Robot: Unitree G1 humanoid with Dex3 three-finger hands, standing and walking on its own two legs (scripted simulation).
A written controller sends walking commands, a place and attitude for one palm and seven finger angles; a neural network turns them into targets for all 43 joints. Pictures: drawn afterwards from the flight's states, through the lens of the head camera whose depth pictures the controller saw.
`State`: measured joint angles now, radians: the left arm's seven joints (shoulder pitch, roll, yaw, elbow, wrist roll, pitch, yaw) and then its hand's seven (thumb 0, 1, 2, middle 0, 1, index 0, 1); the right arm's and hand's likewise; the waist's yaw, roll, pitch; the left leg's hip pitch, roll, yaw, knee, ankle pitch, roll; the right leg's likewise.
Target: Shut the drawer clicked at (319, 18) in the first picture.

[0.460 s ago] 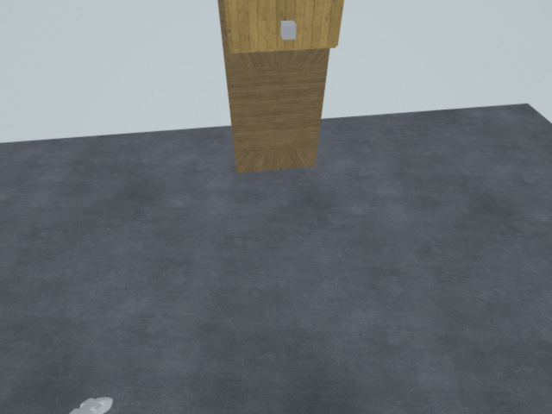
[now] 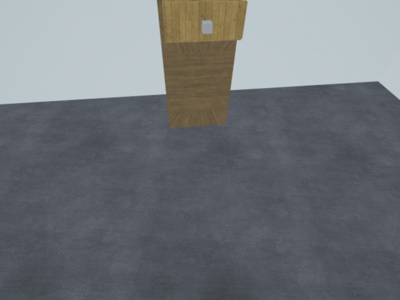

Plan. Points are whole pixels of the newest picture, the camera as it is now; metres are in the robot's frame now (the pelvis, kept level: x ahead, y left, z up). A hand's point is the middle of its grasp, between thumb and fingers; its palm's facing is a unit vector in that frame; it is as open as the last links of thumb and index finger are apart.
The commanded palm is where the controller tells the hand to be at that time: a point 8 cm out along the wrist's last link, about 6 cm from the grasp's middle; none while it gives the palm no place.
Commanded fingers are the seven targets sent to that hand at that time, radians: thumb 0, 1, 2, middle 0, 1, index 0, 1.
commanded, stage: stand and wait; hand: left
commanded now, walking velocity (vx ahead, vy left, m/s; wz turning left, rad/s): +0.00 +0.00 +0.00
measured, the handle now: (206, 25) +1.23 +0.04 +0.04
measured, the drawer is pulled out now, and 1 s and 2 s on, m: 0.17 0.17 0.17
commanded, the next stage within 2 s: look at it before walking up in 0.36 s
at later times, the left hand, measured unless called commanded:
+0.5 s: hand out of the picture +0.07 +0.24 -0.15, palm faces -0.05 -0.94 -0.33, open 7.4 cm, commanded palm none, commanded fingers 0.00 0.90 0.90 -0.20 -0.30 -0.20 -0.30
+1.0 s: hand out of the picture +0.06 +0.25 -0.15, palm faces -0.05 -0.94 -0.32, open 7.4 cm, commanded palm none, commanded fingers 0.00 0.90 0.90 -0.20 -0.30 -0.20 -0.30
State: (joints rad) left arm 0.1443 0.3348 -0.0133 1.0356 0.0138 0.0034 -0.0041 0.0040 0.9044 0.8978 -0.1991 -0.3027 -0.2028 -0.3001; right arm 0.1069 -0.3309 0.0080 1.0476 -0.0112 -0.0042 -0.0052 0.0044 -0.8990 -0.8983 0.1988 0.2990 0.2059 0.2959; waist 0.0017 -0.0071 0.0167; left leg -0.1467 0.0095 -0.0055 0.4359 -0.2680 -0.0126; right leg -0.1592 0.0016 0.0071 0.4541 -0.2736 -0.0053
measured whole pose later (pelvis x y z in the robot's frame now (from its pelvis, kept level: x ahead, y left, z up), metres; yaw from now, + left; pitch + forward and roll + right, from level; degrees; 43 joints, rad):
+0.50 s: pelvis -0.01 +0.00 +0.00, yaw +0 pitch -2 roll +0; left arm 0.13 0.34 -0.01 1.08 0.01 0.00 -0.01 0.00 0.91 0.90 -0.20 -0.30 -0.20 -0.30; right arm 0.13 -0.33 0.01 1.11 -0.01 -0.01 0.00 0.00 -0.90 -0.90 0.20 0.30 0.21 0.30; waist -0.01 0.00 0.02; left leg -0.14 0.02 0.00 0.39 -0.22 -0.02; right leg -0.15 0.01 0.01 0.41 -0.23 -0.01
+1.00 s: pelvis -0.02 +0.00 +0.00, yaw +0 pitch -2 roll +0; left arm 0.15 0.34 -0.01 1.09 0.01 0.00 -0.01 0.00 0.91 0.90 -0.20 -0.30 -0.20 -0.30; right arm 0.13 -0.33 0.01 1.12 -0.01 -0.01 0.00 0.00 -0.90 -0.90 0.20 0.30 0.21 0.30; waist 0.00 -0.01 0.03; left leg -0.13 0.01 0.00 0.38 -0.21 -0.01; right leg -0.14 0.00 0.02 0.38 -0.21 0.00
